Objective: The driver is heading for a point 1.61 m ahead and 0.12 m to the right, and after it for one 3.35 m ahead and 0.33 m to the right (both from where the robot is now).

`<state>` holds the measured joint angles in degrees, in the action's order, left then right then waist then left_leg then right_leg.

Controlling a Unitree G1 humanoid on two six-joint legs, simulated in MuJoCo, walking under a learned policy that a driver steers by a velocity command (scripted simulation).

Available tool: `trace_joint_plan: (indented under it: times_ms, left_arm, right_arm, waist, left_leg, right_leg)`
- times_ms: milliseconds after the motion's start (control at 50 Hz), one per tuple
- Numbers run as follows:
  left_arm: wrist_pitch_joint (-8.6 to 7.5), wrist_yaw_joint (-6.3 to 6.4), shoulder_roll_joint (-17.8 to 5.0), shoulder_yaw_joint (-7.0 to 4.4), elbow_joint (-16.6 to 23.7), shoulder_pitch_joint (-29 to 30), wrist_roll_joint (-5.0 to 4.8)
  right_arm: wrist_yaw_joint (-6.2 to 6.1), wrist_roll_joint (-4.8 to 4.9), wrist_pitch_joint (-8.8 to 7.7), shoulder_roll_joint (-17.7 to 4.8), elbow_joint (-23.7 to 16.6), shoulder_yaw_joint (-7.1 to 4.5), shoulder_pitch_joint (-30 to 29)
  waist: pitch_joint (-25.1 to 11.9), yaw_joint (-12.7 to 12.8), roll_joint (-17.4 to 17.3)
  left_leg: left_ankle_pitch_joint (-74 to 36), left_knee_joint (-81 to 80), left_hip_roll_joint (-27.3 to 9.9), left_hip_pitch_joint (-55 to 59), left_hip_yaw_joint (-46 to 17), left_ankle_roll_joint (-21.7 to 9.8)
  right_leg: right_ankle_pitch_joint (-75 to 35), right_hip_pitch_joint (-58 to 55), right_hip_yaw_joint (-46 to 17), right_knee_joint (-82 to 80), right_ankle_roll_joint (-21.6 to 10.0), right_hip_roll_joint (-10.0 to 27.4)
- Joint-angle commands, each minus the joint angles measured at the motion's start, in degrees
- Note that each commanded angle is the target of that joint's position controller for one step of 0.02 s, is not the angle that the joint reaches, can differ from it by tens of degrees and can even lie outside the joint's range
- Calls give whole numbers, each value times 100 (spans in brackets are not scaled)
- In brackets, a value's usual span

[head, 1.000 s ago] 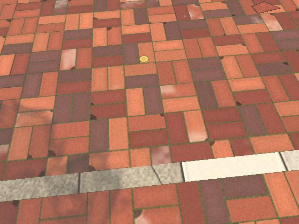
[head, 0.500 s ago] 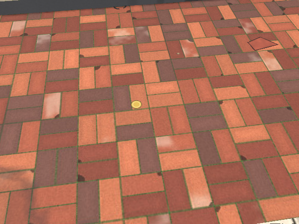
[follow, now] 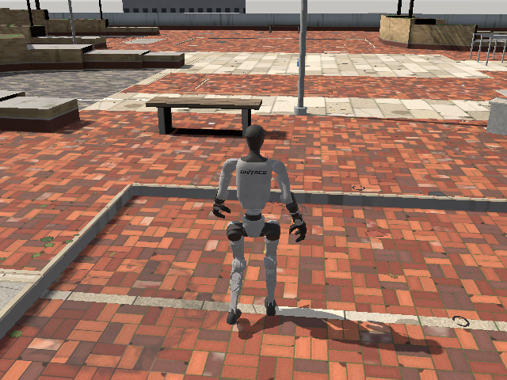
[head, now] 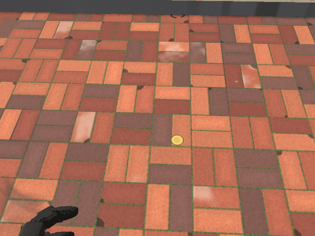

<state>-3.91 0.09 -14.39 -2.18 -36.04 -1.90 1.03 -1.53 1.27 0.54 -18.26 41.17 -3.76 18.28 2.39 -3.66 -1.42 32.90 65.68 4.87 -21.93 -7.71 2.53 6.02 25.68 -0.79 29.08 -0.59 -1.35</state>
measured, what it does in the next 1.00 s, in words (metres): steps on the spot: left foot, then right foot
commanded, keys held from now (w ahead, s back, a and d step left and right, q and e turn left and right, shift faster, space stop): q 0.20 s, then no key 0.06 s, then e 0.74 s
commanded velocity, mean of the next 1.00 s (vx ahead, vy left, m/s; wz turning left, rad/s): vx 0.04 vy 0.00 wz -0.06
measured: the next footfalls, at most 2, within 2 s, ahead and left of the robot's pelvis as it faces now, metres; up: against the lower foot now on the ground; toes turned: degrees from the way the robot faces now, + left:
left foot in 0.32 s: +0.09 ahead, +0.15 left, +0.00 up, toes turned +11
right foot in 0.78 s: +0.06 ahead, -0.09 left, +0.00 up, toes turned -5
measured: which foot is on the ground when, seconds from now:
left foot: up 0.00-0.30, down 0.32-0.78, up 0.80-1.00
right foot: down 0.00-0.32, up 0.34-0.76, down 0.78-1.00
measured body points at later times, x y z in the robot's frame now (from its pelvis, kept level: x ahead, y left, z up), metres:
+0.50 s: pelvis +0.05 +0.04 +0.01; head +0.06 +0.07 +0.46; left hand +0.10 +0.34 -0.12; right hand +0.26 -0.17 -0.07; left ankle +0.05 +0.14 -0.73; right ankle +0.06 -0.11 -0.67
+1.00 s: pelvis +0.04 -0.01 +0.02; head +0.07 -0.05 +0.47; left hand +0.20 +0.26 -0.07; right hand +0.16 -0.32 -0.10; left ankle +0.05 +0.16 -0.64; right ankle +0.02 -0.08 -0.73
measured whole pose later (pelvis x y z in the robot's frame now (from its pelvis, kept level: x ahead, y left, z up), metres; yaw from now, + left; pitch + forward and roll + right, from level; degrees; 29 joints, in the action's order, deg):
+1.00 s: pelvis +0.04 -0.01 +0.02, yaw -8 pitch +2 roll +3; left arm 0.8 1.0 -17.1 -3.6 -41.1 -11.5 -0.6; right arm -2.9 -0.1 1.7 -19.0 43.0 -6.0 5.5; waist 2.9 0.5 -1.9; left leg 21.6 62.9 -0.2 -30.8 -2.8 4.7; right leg 12.7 13.8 -3.0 24.9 -4.0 -2.2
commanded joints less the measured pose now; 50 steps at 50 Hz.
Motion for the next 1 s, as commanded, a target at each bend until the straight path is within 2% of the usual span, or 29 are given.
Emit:
trace_joint_plan:
  times_ms: [20,40,80,160,240,280,300,320,340,360,380,400,440,460,500,560,600,660,720,760,780,800,820,840,860,880,900,960,1000]
  left_arm:
    - [169,71,-670,-196,197,-408,6]
    - [183,71,-769,-231,148,-312,45]
    - [174,78,-845,-280,57,-253,69]
    - [235,117,-1021,-361,-39,-123,-22]
    - [309,78,-1189,-405,-194,-235,-117]
    - [346,49,-1203,-382,-301,-234,-229]
    - [355,29,-1034,-313,-399,-331,-264]
    - [338,-26,-666,-174,-534,-611,-183]
    - [295,-139,-246,-1,-456,-930,146]
    - [337,-68,-583,-117,-443,-604,24]
    - [399,-21,-909,-212,-511,-521,-128]
    - [463,16,-917,-253,-626,-660,-170]
    - [575,91,-962,-319,-869,-956,-141]
    - [582,105,-984,-342,-882,-998,-170]
    - [575,131,-960,-359,-833,-965,-229]
    - [607,136,-769,-302,-680,-761,-235]
    - [640,111,-691,-269,-579,-702,-228]
    - [674,50,-702,-268,-491,-771,-224]
    - [698,-42,-723,-290,-443,-926,-226]
    - [704,-96,-732,-328,-524,-1267,-206]
    - [699,-64,-945,-401,-529,-1366,-161]
    - [679,52,-1664,-582,-457,-1511,-144]
    - [577,2,-1842,-583,-328,-1536,36]
    - [435,-43,-1659,-523,-275,-1450,87]
    - [339,-30,-1535,-490,-260,-1172,22]
    - [318,3,-1399,-465,-223,-895,-97]
    - [330,47,-1243,-407,-188,-722,-195]
    - [390,127,-1175,-366,-127,-820,-169]
    - [414,156,-1225,-383,-111,-897,-171]
  right_arm:
    - [-63,10,186,-767,-486,-250,137]
    - [-61,8,243,-571,-508,-208,178]
    - [-65,-19,262,-341,-562,-156,167]
    - [30,-64,255,-332,-743,-116,-229]
    - [147,-73,286,-450,-908,-137,-538]
    - [186,-113,265,-383,-860,-135,-389]
    - [183,-152,241,-391,-763,-144,-222]
    - [148,-200,222,-531,-765,-151,-140]
    - [49,-256,227,-922,-937,-151,-336]
    - [84,-426,136,-667,-936,-55,-474]
    - [135,-465,32,-547,-867,-27,-684]
    - [152,-411,-55,-504,-771,-27,-902]
    - [126,-341,-141,-418,-690,6,-1176]
    - [88,-336,-148,-407,-669,10,-1221]
    - [8,-288,-108,-442,-610,-30,-1187]
    - [-79,-237,-5,-488,-505,-97,-1064]
    - [-96,-237,39,-540,-458,-148,-1099]
    - [-80,-217,77,-612,-398,-212,-1208]
    - [-76,-132,97,-705,-322,-270,-1327]
    - [-88,-22,121,-711,-242,-293,-1435]
    - [-72,-9,114,-578,-100,-280,-1156]
    - [-34,-249,79,-239,-236,-192,-1164]
    - [-80,-274,57,-238,-546,-165,-1860]
    - [-91,-205,60,-447,-507,-237,-1940]
    - [-94,-121,68,-473,-436,-265,-1817]
    - [-136,-137,75,-494,-294,-293,-1649]
    - [-174,-180,81,-584,-247,-326,-1569]
    - [-150,-132,35,-469,-167,-322,-1332]
    - [-157,-113,14,-418,-190,-304,-1402]
  waist:
    - [-877,298,710]
    - [-670,223,870]
    - [-687,196,1002]
    - [-971,272,898]
    - [-841,368,944]
    - [-822,213,853]
    - [-814,141,725]
    - [-848,181,193]
    - [-1016,575,-1399]
    - [-961,241,-1297]
    - [-673,271,-941]
    - [-545,365,-874]
    - [-435,448,-816]
    - [-413,475,-779]
    - [-453,404,-697]
    - [-519,224,-579]
    - [-560,186,-569]
    - [-641,220,-605]
    - [-696,346,-645]
    - [-737,588,-620]
    - [-685,576,-208]
    - [-727,417,1420]
    - [-666,765,1802]
    - [-752,802,991]
    - [-621,600,814]
    - [-544,466,591]
    - [-516,390,642]
    - [-733,343,742]
    - [-684,402,748]
  left_leg:
    - [-319,700,-678,-1472,172,304]
    - [-477,412,-687,-1122,364,306]
    - [-659,-106,-696,-846,556,305]
    - [-1346,-1195,-895,-342,638,164]
    - [-1461,-2105,-807,130,810,-70]
    - [-1846,-3149,-620,697,942,-285]
    - [-2196,-3789,-495,1260,948,-430]
    - [-2985,-4409,-932,1945,325,-611]
    - [-4746,-4432,-2400,2480,-1212,-1111]
    - [-4015,-4754,-2696,1374,-1331,-1819]
    - [-3382,-4874,-2331,1044,-927,-1739]
    - [-3111,-4875,-2070,978,-543,-1512]
    - [-3489,-4842,-1911,857,-70,-1337]
    - [-3794,-4796,-1890,874,75,-1353]
    - [-4098,-4676,-1966,1266,191,-1441]
    - [-4219,-4573,-2192,1718,137,-1597]
    - [-4316,-4557,-2314,1778,150,-1680]
    - [-4584,-4506,-2410,1772,265,-1719]
    - [-4623,-4319,-2456,1739,441,-1583]
    - [-4155,-3885,-2283,1446,792,-1200]
    - [-3244,-3331,-1984,1000,1147,-741]
    - [-1378,-1718,-1258,-462,1794,-94]
    - [713,-496,-423,-1482,1155,150]
    - [649,174,-544,-1646,566,117]
    - [102,265,-642,-1736,416,56]
    - [-349,113,-698,-1782,367,66]
    - [-688,-6,-735,-1754,321,110]
    - [-1244,-20,-561,-1422,354,244]
    - [-1364,-500,-525,-1454,324,297]
  right_leg:
    - [-1735,-1978,-1529,-816,-1211,1796]
    - [-1601,-1437,-1134,-1055,-1174,1582]
    - [-1790,-1245,-747,-1231,-1284,1553]
    - [-1605,-1305,-353,-1319,-1371,1794]
    - [-829,-1294,-207,-1253,-1250,1877]
    - [-513,-1246,-152,-904,-1042,1774]
    - [-191,-982,-54,-617,-810,1590]
    - [520,-500,255,-95,-312,1236]
    - [2608,331,783,1212,319,568]
    - [3027,259,161,1778,442,534]
    - [2728,100,8,2166,454,578]
    - [2407,136,-51,2328,463,555]
    - [1994,-31,-251,2631,556,498]
    - [1897,-53,-238,2789,593,422]
    - [1874,196,-173,2810,637,399]
    - [2034,390,-46,2516,670,471]
    - [2111,288,58,2270,639,516]
    - [2060,-27,257,1870,528,480]
    - [1774,-430,452,1206,307,400]
    - [819,-1141,635,62,22,224]
    - [-77,-1651,244,-578,-220,267]
    - [-2256,-2594,-1595,-778,-792,1572]
    - [-2946,-2403,-2889,-971,-1947,2477]
    - [-2606,-2397,-2591,-1032,-2033,2308]
    - [-2251,-2352,-2102,-976,-1717,1966]
    - [-1917,-2321,-1816,-941,-1415,1673]
    - [-1911,-2295,-1706,-946,-1270,1551]
    - [-2065,-2271,-1556,-957,-1258,1315]
    - [-1767,-2347,-1636,-973,-1242,1255]
Over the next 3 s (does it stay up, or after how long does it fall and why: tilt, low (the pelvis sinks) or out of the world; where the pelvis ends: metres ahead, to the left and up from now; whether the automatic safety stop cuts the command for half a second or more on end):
stays up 0.19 -0.01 0.00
